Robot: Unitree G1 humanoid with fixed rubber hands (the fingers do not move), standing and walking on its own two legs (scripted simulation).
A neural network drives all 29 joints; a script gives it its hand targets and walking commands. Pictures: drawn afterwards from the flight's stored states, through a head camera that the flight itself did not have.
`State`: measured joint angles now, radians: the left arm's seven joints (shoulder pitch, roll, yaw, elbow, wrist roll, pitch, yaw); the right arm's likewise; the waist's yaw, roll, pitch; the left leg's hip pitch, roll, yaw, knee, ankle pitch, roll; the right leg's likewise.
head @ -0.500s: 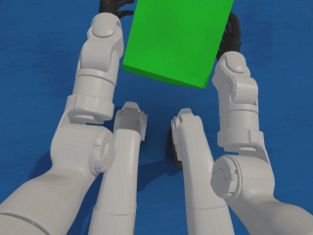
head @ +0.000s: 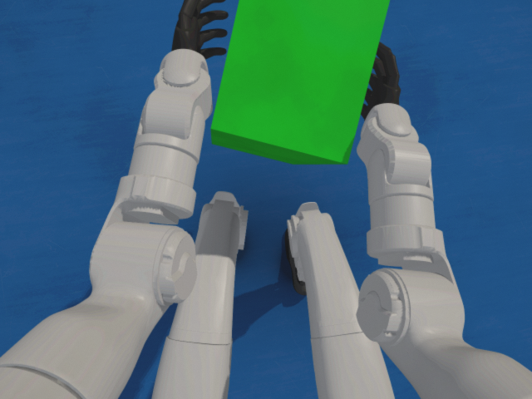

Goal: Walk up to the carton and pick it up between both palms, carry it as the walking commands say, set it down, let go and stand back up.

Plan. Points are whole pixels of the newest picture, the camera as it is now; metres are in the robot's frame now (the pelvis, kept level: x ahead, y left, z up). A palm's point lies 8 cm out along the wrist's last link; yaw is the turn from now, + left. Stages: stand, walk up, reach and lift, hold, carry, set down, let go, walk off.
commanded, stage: reach and lift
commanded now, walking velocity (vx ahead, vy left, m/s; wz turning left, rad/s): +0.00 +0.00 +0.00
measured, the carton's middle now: (280, 81) +0.51 -0.02 -0.13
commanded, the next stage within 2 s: none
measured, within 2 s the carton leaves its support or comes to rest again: neither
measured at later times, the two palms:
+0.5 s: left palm (180, 41) +0.49 +0.10 +0.02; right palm (414, 101) +0.44 -0.15 +0.01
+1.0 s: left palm out of the picture +0.47 +0.10 +0.13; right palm (497, 68) +0.42 -0.15 +0.12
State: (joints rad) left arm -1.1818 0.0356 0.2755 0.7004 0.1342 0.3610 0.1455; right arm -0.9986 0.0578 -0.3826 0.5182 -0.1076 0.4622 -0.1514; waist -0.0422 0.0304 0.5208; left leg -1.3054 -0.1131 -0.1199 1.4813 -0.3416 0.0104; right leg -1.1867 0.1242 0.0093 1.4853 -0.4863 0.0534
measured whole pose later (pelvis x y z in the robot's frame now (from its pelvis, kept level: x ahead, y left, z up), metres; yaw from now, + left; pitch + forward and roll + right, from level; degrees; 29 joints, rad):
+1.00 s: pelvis +0.10 +0.00 +0.14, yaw +1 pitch +8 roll -3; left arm -0.63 -0.19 0.40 0.75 0.34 0.31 0.12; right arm -0.51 0.21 -0.46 0.63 -0.30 0.42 -0.05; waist -0.07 0.00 -0.01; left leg -0.72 -0.09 -0.11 0.88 -0.28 0.04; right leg -0.61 0.08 0.08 0.85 -0.38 0.02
